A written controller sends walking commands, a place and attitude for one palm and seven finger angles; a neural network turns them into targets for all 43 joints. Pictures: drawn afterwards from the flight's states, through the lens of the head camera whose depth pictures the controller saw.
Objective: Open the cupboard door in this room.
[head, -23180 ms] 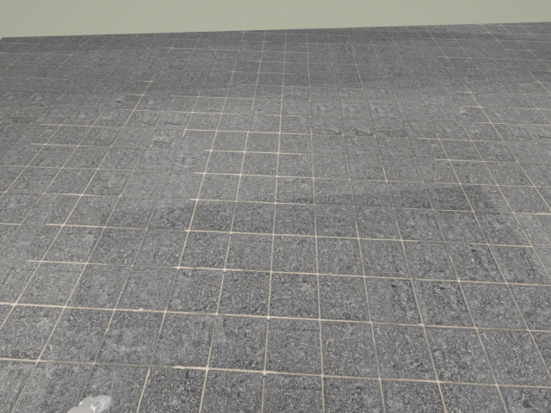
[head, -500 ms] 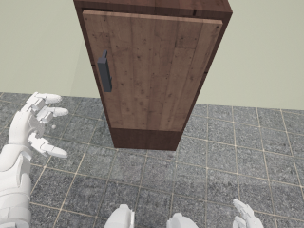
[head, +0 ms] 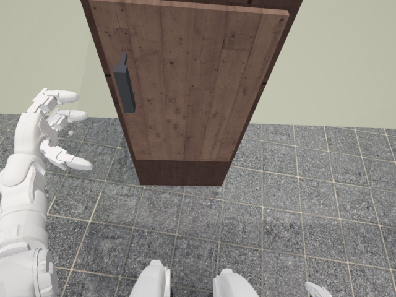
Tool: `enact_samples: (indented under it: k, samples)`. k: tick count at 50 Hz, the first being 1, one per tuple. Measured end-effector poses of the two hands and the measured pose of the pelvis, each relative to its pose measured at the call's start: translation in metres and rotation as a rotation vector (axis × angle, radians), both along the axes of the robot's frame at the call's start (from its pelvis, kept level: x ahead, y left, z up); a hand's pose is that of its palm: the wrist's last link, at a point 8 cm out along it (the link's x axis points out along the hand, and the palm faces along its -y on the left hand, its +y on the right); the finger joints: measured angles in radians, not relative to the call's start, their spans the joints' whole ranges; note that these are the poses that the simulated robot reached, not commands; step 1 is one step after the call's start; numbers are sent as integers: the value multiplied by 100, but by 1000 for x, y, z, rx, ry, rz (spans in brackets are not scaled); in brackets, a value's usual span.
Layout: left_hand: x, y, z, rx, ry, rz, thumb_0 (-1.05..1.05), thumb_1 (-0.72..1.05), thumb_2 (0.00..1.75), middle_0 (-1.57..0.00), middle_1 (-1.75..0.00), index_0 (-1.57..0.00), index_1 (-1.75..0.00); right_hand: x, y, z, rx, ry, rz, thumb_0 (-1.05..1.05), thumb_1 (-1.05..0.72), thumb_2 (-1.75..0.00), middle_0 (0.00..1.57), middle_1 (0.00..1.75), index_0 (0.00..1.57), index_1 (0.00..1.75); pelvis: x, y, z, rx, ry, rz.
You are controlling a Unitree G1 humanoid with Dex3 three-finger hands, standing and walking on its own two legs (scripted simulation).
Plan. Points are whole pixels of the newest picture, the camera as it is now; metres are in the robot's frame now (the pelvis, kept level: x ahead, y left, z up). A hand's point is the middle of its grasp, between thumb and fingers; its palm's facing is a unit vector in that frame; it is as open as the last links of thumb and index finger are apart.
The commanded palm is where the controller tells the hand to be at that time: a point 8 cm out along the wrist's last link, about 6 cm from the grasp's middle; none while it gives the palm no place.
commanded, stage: move the hooked fingers beside the handle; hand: left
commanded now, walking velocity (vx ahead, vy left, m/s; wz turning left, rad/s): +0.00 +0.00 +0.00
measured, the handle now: (127, 84) +0.56 +0.17 +0.05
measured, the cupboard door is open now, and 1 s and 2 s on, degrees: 0 0 0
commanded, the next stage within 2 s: slide the fingers in behind the handle in 1.46 s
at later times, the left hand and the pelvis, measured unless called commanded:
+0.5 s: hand (85, 106) +0.48 +0.24 +0.06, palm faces +0.01 -1.00 -0.01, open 14.0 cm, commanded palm +0.47 +0.28 +0.05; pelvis +0.00 +0.00 -0.01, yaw -1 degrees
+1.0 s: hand (83, 99) +0.51 +0.25 +0.05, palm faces +0.03 -1.00 -0.01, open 14.0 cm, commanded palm +0.49 +0.28 +0.05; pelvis +0.00 +0.00 -0.02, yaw -2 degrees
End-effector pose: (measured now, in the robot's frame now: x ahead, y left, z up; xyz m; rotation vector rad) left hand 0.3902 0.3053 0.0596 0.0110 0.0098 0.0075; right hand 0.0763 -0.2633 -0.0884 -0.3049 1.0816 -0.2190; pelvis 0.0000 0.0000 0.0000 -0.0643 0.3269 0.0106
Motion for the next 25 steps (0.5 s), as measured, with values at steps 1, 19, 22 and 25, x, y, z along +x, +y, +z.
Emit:
enact_samples:
  k: [1, 19, 22, 25]
  samples:
    - [3, -1, 0, -1, 1, -1, -1, -50, 30, -30, -120, -30, -120, -2, 0, -1, 0, 8, -2, 1, -90, -90, 20, 30, 21, 30, 0, 0, 0, 0, 2, 0]
    - [54, -7, -2, -4, 11, 4, -1, -50, 30, -30, -120, -30, -120, -47, -6, -12, -15, 173, -72, 1, -91, -89, 20, 30, 21, 30, -2, -2, -10, -8, 53, -11]
    - [62, -9, -2, -2, 9, 2, -1, -50, 30, -30, -120, -30, -120, -55, -7, -13, -17, 197, -84, 1, -91, -89, 20, 30, 21, 30, -2, -2, -11, -10, 60, -13]
    - [69, -11, -1, 0, 10, 4, -1, -50, 30, -30, -120, -30, -120, -62, -7, -13, -19, 219, -94, 1, -91, -89, 20, 30, 21, 30, -2, -2, -12, -12, 68, -14]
